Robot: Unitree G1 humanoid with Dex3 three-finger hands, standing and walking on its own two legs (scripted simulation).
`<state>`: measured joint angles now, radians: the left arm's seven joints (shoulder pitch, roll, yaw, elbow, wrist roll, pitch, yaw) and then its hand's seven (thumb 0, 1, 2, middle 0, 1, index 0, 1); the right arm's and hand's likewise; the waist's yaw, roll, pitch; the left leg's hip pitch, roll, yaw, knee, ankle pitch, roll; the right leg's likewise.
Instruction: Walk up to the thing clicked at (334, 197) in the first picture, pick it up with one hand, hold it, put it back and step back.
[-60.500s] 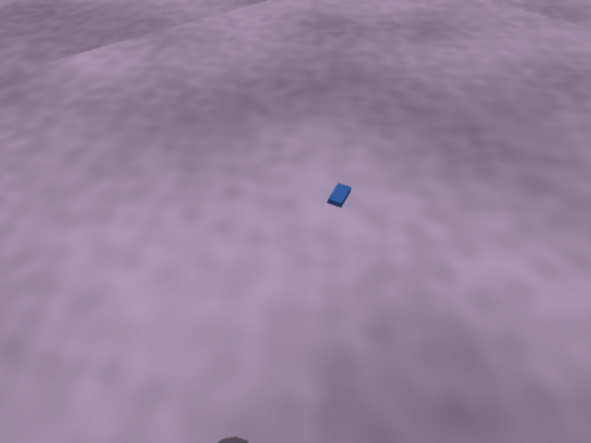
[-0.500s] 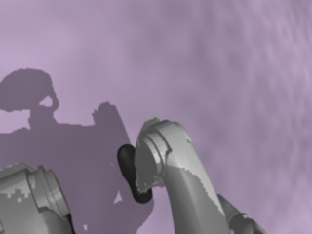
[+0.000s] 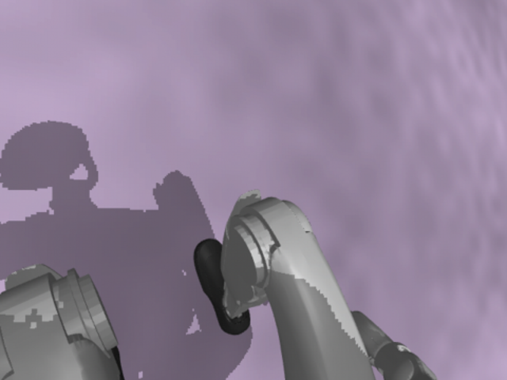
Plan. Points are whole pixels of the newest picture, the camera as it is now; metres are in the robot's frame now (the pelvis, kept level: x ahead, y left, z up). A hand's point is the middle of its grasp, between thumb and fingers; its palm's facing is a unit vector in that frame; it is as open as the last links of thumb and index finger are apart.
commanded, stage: rest palm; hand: left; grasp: from above
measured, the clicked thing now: out of the picture +0.48 +0.44 -0.29
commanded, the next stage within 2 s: approach in 1.22 s
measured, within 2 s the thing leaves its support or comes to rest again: neither
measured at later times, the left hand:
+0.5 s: hand out of the picture +0.44 +0.42 -0.23, palm faces -0.44 -0.15 -0.88, open 14.3 cm
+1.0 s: hand out of the picture +0.45 +0.41 -0.22, palm faces -0.40 -0.14 -0.90, open 14.4 cm
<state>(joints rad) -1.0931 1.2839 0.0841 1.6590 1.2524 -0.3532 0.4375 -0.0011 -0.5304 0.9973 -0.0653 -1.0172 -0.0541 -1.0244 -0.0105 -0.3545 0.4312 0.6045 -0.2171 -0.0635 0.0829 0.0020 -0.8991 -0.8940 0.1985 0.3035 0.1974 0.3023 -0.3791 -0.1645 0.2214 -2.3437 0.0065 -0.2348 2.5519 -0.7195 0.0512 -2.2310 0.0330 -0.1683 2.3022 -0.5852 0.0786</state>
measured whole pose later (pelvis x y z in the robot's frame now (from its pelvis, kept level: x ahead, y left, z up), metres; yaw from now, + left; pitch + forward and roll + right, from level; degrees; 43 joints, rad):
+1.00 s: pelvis +0.00 +0.00 +0.00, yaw +0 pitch +27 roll -17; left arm -1.11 1.29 0.09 1.66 1.28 -0.36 0.48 0.00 -0.55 1.01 -0.06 -0.99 -0.04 -1.00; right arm -0.02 -0.37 0.42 0.58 -0.22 -0.06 0.07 0.00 -0.90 -0.89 0.20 0.30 0.20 0.30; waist -0.39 -0.16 0.21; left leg -2.35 0.01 -0.24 2.55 -0.71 0.05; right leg -2.23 0.03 -0.17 2.30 -0.58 0.07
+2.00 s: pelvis +0.00 +0.00 +0.02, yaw +3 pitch +31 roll -16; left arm -1.02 1.17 0.20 1.09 1.12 -0.46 -0.05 0.00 -0.49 0.98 -0.07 -1.07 -0.10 -1.04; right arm 0.12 -0.35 0.26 0.57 -0.16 0.10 0.06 0.00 -0.90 -0.89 0.20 0.30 0.20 0.30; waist -0.24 -0.07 0.13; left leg -2.32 -0.02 -0.20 2.45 -0.69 0.04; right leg -2.21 -0.01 -0.15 2.24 -0.59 0.05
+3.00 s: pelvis +0.01 -0.01 +0.19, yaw +11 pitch +33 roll -7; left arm -0.38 0.61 0.16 0.61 0.35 0.09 -0.07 0.00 0.76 0.82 -0.20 -0.29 -0.20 -0.28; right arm 0.12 -0.27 0.03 0.55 0.02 0.02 0.03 0.01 -0.91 -0.90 0.20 0.30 0.20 0.30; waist -0.11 0.02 -0.19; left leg -1.81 0.00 -0.08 1.89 -0.66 0.02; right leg -1.77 -0.02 -0.05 1.79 -0.59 0.04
